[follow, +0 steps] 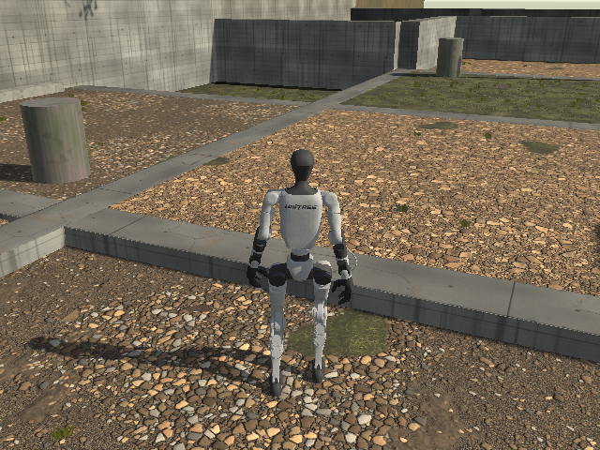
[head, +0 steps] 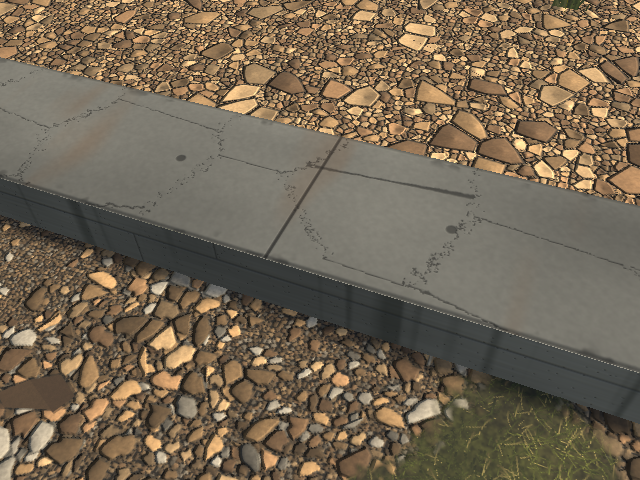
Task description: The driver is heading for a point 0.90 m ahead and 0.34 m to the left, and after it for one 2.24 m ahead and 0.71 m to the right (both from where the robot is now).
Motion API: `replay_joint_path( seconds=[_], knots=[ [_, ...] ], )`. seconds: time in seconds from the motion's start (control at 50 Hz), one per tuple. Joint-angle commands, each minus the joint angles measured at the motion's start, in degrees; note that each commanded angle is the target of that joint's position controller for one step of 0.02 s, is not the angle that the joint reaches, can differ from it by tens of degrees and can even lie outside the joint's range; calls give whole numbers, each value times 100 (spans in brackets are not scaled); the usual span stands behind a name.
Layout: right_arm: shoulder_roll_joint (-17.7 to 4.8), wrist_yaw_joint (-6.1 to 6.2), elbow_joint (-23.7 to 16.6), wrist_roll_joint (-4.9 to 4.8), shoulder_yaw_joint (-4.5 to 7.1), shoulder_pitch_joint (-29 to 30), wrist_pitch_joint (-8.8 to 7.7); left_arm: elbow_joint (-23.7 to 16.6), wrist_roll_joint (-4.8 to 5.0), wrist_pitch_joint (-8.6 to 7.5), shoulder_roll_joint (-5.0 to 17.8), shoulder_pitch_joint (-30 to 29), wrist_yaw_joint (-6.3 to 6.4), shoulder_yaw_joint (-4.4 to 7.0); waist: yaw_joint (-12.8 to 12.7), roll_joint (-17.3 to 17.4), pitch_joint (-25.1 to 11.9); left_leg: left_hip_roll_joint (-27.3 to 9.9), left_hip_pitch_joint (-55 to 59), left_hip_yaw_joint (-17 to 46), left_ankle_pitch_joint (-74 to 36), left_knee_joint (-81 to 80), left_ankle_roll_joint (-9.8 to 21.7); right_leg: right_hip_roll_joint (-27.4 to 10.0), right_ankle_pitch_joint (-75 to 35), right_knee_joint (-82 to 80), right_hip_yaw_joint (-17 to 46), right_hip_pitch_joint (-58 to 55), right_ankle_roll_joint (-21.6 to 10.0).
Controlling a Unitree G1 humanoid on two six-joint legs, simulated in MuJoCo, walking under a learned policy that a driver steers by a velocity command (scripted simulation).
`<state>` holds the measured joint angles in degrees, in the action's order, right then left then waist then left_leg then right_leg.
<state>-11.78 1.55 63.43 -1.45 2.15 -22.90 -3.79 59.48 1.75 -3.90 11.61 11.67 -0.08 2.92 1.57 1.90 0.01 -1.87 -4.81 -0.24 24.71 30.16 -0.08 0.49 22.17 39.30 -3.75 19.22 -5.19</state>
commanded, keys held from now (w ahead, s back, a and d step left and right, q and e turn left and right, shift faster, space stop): w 0.14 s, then w+q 0.86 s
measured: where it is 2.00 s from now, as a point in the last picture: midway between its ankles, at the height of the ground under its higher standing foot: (184, 377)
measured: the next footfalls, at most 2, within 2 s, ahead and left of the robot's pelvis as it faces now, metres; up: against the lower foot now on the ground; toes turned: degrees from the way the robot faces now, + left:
left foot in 0.58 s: +0.41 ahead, +0.15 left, +0.00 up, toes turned +14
right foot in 1.08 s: +0.74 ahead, +0.07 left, +0.00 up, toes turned +32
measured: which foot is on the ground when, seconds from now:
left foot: down 0.00-0.04, up 0.06-0.56, down 0.58-1.00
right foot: down 0.00-0.58, up 0.60-1.00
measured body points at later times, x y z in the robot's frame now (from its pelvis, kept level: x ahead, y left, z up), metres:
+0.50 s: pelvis +0.20 +0.01 +0.00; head +0.22 +0.01 +0.45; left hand +0.10 +0.25 -0.15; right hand +0.42 -0.18 -0.11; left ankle +0.37 +0.16 -0.70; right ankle +0.03 -0.11 -0.73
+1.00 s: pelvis +0.48 +0.10 +0.01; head +0.50 +0.13 +0.46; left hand +0.59 +0.41 -0.08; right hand +0.62 -0.15 -0.10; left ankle +0.37 +0.14 -0.73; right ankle +0.71 +0.02 -0.69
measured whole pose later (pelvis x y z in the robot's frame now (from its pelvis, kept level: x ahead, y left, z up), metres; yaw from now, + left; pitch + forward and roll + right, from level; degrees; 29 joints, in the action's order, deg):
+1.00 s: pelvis +0.48 +0.10 +0.01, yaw +25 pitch +3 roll +0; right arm -15.2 0.4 47.7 -1.3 4.4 -19.1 -3.7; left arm 44.6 -0.2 -7.1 15.4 -0.1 0.2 2.5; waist 5.1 -2.3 0.3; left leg 7.4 -6.2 9.7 17.4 21.6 5.4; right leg -2.3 -3.1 28.6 5.2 34.4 1.7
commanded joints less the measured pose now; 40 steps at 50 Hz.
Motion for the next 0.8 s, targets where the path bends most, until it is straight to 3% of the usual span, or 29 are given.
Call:
replay_joint_path(
  seconds=[0.02,0.04,0.06,0.08,0.1,0.12,0.14,0.18,0.2,0.24,0.3,0.38,0.46,0.52,0.54,0.56,0.58,0.6,0.62,0.64,0.66,0.68,0.7,0.74,0.8],
  knots=[
    [-864,-56,-355,-35,155,409,-79,-31,26,-184,466,356,-58,180,-537,461,654,-939,-1250,1030,-897,-935,826,184,-644,-883,-203,-1024,-42],
    [-833,-60,-455,-13,140,621,-99,187,-12,-158,716,1138,-49,301,-873,63,360,-552,-1726,516,-1793,117,594,-108,-717,-1143,387,-1897,-170],
    [-400,-46,-650,11,39,627,-162,306,-6,-159,1328,1903,-41,460,-1029,-1527,20,259,-2922,-369,-1398,2216,133,-1308,-198,-2138,2579,-2920,-828],
    [-285,-48,-773,-10,8,736,-250,380,-101,-219,1146,2267,-106,340,-1049,-1841,-295,491,-3683,226,633,3719,135,-2220,-52,-2969,4552,-3214,-1360],
    [-493,-96,-830,-138,78,846,-298,238,-145,-282,825,1628,-95,197,-691,-1118,115,73,-4139,603,398,4445,332,-2300,114,-2860,4156,-2812,-1219],
    [-553,-137,-824,-169,95,877,-318,41,-132,-307,642,1064,-113,119,-491,-749,304,-215,-4122,571,-223,4464,486,-2028,5,-2893,3351,-2402,-983],
    [-555,-135,-810,-120,132,912,-326,-66,-127,-308,609,757,-134,72,-358,-473,404,-418,-4040,493,-755,4170,553,-1793,-288,-3012,2733,-2095,-801],
    [-585,-147,-740,-70,225,806,-231,-70,-178,-258,421,705,-117,-19,-201,-539,396,-610,-3589,395,-1272,3648,525,-1398,-1221,-3139,1651,-1763,-473],
    [-481,-167,-716,-72,226,791,-171,-8,-204,-239,427,878,-88,-30,-208,-597,377,-608,-3545,305,-1415,3552,476,-1301,-1646,-3155,1318,-1738,-425],
    [-359,-184,-808,-57,220,1033,-74,89,-253,-231,560,1152,-14,-24,-249,-519,439,-586,-3809,286,-1700,3308,368,-1284,-2143,-3219,943,-1755,-442],
    [-282,-194,-1127,-41,179,1693,-54,75,-308,-216,727,1196,78,1,-336,-449,615,-435,-4139,477,-2226,2382,293,-1369,-2350,-3362,588,-1711,-443],
    [-278,-298,-1460,-1,110,2400,-63,24,-240,-238,815,1251,146,26,-461,-479,745,-323,-3859,122,-2921,1280,322,-1405,-2422,-3553,-14,-1719,-358],
    [-253,-471,-1800,-22,60,2900,-74,76,-178,-161,864,1456,154,70,-513,-447,887,-246,-3839,-150,-2645,715,530,-1603,-2958,-3213,-422,-2354,-245],
    [-522,-573,-1931,-17,187,2593,-84,-58,-185,-76,1124,1228,200,139,-123,-803,382,230,-2831,-670,-1806,665,835,-1681,-5910,-2048,-726,-2672,-79],
    [-745,-586,-1816,-28,308,1941,-72,-126,-209,-24,1205,1128,224,159,234,-945,-26,488,-2019,-796,-1597,676,961,-1641,-6754,-1110,-807,-2603,-12],
    [-1086,-554,-1578,-33,499,979,-49,-228,-200,6,1255,1003,232,153,725,-896,-555,697,-619,-715,-1755,353,1160,-1446,-6702,191,-868,-2064,140],
    [-1613,-421,-1423,-12,692,97,14,-410,-266,-50,1154,1032,217,95,986,-146,-1140,-202,1187,849,-1434,180,1508,-1147,-4685,2118,-863,-452,375],
    [-1983,-377,-1592,5,711,190,1,-690,-250,-294,278,1477,68,-158,291,1288,-1939,-1788,2946,4571,-339,-916,2730,272,602,4416,-112,1954,705],
    [-1538,-353,-1513,93,575,33,-21,-841,-46,-602,771,816,-35,-57,628,706,-2105,-1724,2972,4932,-191,-1541,2477,66,604,4838,1104,2582,433],
    [-1210,-326,-1541,126,498,292,-83,-1051,120,-697,1032,301,-41,13,556,517,-1316,-1505,2327,3900,-728,-1490,2139,-235,175,4629,1020,2896,256],
    [-1003,-365,-1665,95,420,841,-152,-1064,48,-702,1018,192,17,24,194,-267,-767,-1234,1210,3081,-1514,-1552,1931,-529,-279,4018,984,2574,246],
    [-813,-375,-1785,99,352,1251,-184,-1008,-78,-621,1084,221,89,101,-68,-417,-584,-997,389,2507,-2031,-1615,1765,-733,-461,3493,956,2081,288],
    [-750,-370,-1861,129,316,1443,-186,-1032,-132,-509,1059,372,106,132,-277,-320,-429,-834,-211,2223,-2247,-1735,1729,-851,-512,3243,984,1687,338],
    [-870,-325,-1867,76,328,1382,-193,-1146,-222,-354,909,382,134,142,-406,-194,-222,-699,-853,1938,-2525,-1909,1760,-890,-566,2696,867,1468,511],
    [-1153,-197,-1870,81,400,1028,-173,-1436,-324,-273,856,-276,193,139,-247,-47,-9,-480,-1221,1569,-2748,-1991,1695,-750,-1443,1540,691,1647,761]
  ],
)
Keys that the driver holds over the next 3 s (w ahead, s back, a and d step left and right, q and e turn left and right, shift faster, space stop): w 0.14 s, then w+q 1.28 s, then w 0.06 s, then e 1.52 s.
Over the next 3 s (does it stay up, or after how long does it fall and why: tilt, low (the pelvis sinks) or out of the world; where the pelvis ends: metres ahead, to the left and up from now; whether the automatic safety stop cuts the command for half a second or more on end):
stays up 0.74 0.38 0.01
